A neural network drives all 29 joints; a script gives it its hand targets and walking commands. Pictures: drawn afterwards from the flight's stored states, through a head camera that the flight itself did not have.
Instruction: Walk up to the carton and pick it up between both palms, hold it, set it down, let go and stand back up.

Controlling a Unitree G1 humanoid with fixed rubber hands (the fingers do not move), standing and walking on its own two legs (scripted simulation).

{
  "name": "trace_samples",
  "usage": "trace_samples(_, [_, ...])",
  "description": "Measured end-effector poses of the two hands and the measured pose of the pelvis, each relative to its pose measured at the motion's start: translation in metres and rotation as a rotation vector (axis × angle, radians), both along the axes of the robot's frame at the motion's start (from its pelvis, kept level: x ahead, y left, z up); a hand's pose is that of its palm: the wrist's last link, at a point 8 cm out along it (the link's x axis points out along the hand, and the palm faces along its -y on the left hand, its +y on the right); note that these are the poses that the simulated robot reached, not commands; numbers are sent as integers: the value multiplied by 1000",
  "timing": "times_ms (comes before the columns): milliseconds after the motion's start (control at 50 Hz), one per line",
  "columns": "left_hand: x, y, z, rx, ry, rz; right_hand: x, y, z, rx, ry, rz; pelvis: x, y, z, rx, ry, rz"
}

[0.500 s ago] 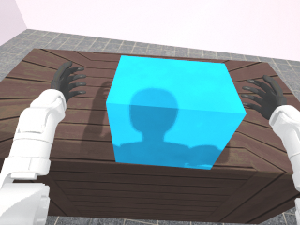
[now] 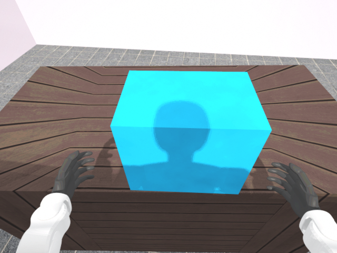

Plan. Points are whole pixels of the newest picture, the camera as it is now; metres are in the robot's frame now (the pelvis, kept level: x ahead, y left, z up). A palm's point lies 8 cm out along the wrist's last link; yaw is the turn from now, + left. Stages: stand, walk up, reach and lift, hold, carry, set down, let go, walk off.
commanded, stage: set down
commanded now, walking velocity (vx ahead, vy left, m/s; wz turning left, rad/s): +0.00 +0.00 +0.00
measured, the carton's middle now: (185, 134) +0.42 -0.01 +0.05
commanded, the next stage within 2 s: none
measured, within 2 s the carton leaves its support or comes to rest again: neither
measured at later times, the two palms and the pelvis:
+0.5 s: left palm (71, 211) +0.22 +0.24 +0.02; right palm (302, 230) +0.19 -0.25 +0.02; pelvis +0.00 +0.00 +0.00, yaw -1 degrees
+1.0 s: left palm (73, 229) +0.19 +0.24 -0.02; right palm (283, 237) +0.19 -0.23 -0.02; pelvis +0.02 +0.02 +0.00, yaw -2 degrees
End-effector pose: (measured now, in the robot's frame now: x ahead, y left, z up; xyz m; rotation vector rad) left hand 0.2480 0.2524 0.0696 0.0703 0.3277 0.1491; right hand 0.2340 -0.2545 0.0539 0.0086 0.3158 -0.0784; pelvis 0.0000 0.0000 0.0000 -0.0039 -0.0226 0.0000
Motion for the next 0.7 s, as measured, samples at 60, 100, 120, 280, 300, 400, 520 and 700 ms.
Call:
trace_samples(60, [-3, 1, -5, 5, 4, 4, -2, 1, -4, -1, -3, -7, -1, -2, -1, 4, 9, -2])
trace_samples(100, [-2, -1, -4, 0, -13, -4, 0, 1, -1, -8, -25, -10, -2, -2, -2, 5, 11, -3])
trace_samples(120, [-2, -1, -3, 2, -22, -10, 1, 1, 0, -8, -38, -11, -2, -3, -2, 6, 9, -3])
trace_samples(280, [1, -6, -3, -6, -62, -51, 1, -4, -7, -24, -20, -8, -1, -4, -1, 8, -12, -5])
trace_samples(300, [-2, -6, -5, -9, -63, -51, -3, -5, -10, -25, -12, -10, 0, -4, -1, 7, -14, -5])
trace_samples(400, [-20, -7, -25, -14, -23, -48, -28, -2, -27, -28, 46, -27, 3, -4, 0, 7, -16, -11])
trace_samples(520, [-35, -9, -48, -25, 37, -43, -45, 4, -37, -38, 74, -65, 5, -1, -1, 6, 7, -23])
trace_samples(700, [-44, -9, -60, -18, 78, -48, -52, 12, -54, -50, 121, -62, 9, 8, 0, 0, 2, -38])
